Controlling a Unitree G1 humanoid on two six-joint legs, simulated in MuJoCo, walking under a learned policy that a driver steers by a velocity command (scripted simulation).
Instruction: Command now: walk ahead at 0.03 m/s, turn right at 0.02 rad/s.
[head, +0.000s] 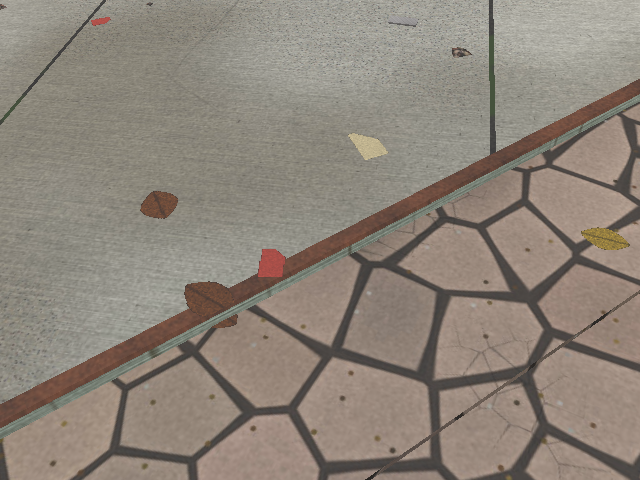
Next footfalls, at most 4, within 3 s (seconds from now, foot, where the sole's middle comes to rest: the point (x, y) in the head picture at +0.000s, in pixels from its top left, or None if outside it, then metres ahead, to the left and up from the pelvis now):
1.28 right None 0.47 -0.14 -0.76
1.82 left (289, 379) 0.73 0.12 -0.75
2.34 right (397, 283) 1.00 -0.15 -0.75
2.88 left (294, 201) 1.26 0.11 -0.70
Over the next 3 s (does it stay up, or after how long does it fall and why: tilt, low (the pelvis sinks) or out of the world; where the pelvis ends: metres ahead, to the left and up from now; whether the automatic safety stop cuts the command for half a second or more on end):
stays up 1.18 0.02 0.05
